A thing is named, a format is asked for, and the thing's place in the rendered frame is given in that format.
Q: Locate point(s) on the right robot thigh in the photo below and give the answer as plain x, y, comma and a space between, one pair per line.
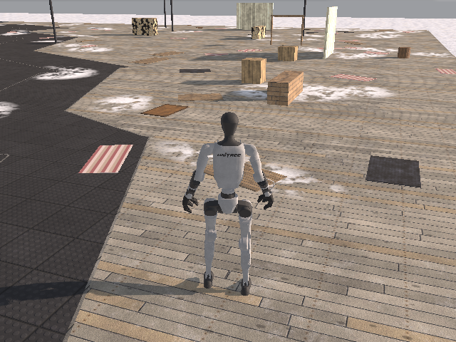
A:
245, 221

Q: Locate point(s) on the robot left upper arm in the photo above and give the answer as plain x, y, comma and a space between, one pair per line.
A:
207, 149

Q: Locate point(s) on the left robot thigh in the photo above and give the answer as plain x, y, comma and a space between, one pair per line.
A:
210, 215

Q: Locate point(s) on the robot thigh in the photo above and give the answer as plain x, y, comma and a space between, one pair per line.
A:
245, 221
210, 215

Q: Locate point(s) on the robot right forearm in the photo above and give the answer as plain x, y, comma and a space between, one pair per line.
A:
265, 186

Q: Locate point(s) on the left robot hand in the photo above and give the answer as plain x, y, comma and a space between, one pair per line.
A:
187, 202

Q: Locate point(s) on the right robot hand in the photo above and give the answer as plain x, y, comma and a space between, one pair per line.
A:
270, 200

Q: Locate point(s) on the robot right upper arm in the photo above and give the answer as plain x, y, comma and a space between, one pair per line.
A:
251, 150

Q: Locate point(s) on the robot left forearm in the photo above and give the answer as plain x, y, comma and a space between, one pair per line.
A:
193, 185

